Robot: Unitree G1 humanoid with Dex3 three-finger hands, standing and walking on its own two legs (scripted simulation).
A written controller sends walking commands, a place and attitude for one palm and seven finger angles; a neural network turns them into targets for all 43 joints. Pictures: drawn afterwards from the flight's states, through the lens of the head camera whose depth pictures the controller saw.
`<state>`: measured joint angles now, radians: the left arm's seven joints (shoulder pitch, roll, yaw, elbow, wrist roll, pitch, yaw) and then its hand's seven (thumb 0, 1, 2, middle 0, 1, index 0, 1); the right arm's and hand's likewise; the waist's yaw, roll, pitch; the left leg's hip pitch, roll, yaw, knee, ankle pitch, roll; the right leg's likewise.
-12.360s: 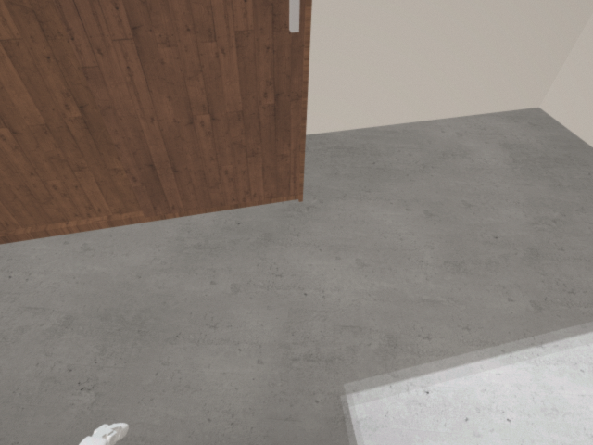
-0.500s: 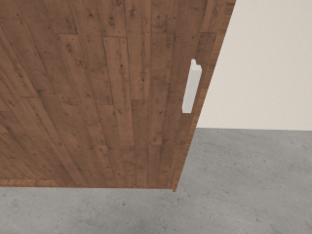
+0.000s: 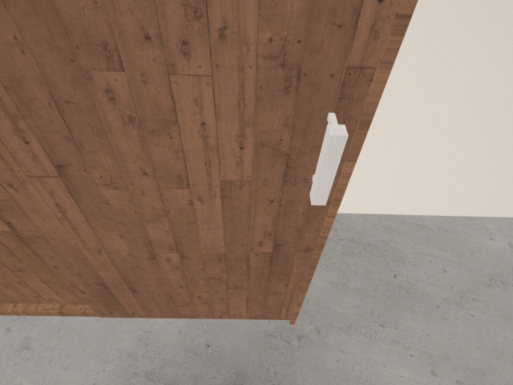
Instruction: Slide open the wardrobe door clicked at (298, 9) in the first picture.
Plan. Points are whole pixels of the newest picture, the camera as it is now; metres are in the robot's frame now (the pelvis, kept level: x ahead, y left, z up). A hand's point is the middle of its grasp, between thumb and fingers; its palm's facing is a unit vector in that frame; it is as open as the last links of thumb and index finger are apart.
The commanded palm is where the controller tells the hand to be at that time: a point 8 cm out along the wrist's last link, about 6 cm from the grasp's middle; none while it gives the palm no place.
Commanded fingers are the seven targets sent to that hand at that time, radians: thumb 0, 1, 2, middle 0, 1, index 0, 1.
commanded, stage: look again from close up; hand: right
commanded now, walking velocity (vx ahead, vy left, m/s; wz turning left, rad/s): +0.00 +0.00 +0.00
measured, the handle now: (324, 160) +0.45 -0.08 +0.12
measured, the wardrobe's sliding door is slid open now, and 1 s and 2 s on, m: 0.00 0.00 0.00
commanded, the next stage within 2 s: raise the hand with hooked fingers in 1.64 s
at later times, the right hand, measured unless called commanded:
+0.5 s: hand out of the picture +0.02 -0.15 -0.17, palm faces +0.02 +0.98 -0.21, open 7.4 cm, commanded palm none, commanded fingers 0.00 -0.90 -0.90 0.20 0.30 0.20 0.30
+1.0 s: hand out of the picture +0.01 -0.14 -0.17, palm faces +0.02 +0.98 -0.21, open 7.4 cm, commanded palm none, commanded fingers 0.00 -0.90 -0.90 0.20 0.30 0.20 0.30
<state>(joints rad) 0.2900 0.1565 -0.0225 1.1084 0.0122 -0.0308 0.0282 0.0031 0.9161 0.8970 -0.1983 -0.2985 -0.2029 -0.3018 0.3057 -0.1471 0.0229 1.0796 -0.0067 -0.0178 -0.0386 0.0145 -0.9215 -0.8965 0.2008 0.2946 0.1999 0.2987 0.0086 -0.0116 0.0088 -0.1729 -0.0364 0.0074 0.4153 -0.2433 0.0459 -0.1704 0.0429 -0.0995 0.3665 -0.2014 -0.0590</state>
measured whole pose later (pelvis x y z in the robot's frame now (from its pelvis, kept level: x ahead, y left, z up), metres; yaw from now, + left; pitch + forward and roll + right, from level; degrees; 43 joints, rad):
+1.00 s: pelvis +0.01 +0.04 +0.00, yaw +0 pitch -1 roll -1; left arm 0.27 0.18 -0.02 1.13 0.01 -0.02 0.03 0.00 0.91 0.90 -0.20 -0.30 -0.20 -0.30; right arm 0.30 -0.16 0.02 1.08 0.00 -0.02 -0.03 0.00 -0.90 -0.90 0.20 0.29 0.20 0.30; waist 0.00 0.00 0.03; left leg -0.11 -0.09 0.02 0.35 -0.23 0.10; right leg -0.13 -0.01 -0.08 0.37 -0.22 0.00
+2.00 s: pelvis -0.02 +0.00 -0.03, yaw -2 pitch +6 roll -1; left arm 0.23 0.25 0.01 0.69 0.00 -0.28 0.01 0.01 0.91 0.90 -0.20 -0.30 -0.21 -0.30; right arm 0.28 -0.21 -0.12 0.14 0.23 -0.31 0.14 0.01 -0.78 -0.84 0.21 0.37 0.20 0.38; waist 0.04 0.01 -0.09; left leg -0.47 -0.02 0.04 0.74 -0.38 0.05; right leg -0.48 0.04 -0.08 0.71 -0.33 -0.06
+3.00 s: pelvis -0.02 -0.01 -0.03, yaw -4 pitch +0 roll +2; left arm 0.22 0.27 -0.06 0.61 -0.06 -0.30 0.11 0.01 0.91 0.90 -0.20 -0.30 -0.21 -0.30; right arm 0.16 -0.41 -0.33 -0.04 0.38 -0.07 0.37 0.00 0.37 -0.35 0.30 1.11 0.29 1.11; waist -0.04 -0.03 -0.04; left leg -0.32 -0.04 0.08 0.66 -0.35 0.04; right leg -0.38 0.03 -0.04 0.72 -0.34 -0.07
